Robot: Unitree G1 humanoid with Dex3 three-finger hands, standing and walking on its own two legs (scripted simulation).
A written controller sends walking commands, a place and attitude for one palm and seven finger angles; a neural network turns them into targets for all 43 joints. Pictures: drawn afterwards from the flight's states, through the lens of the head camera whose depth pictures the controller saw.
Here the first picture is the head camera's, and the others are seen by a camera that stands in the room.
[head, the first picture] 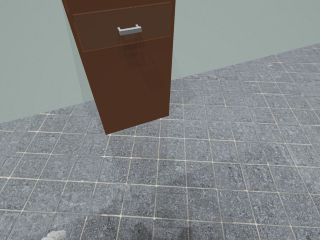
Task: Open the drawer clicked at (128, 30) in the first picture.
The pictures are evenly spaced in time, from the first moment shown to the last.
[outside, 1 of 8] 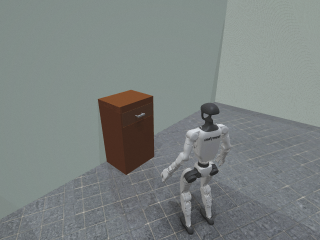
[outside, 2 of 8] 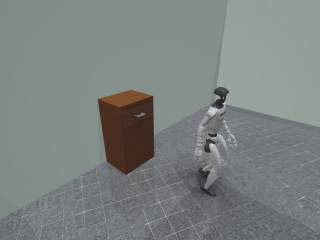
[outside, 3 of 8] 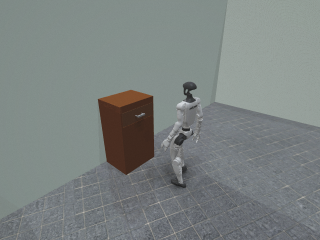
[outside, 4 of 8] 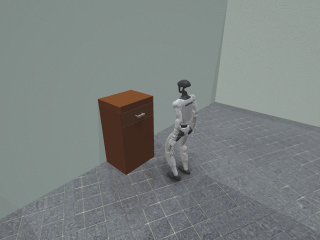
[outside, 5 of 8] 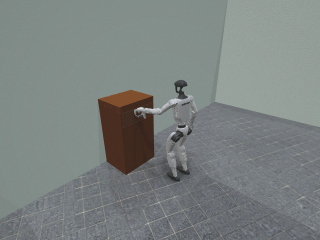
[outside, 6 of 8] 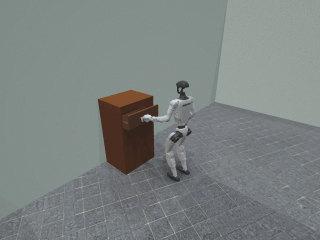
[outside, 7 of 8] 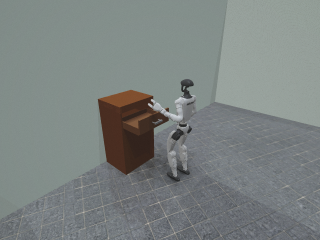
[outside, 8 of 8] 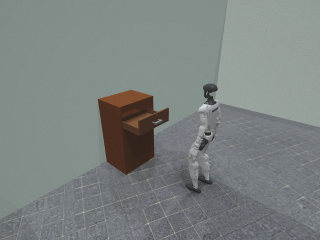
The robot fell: no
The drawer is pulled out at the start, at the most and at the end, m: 0.00 0.30 0.29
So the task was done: yes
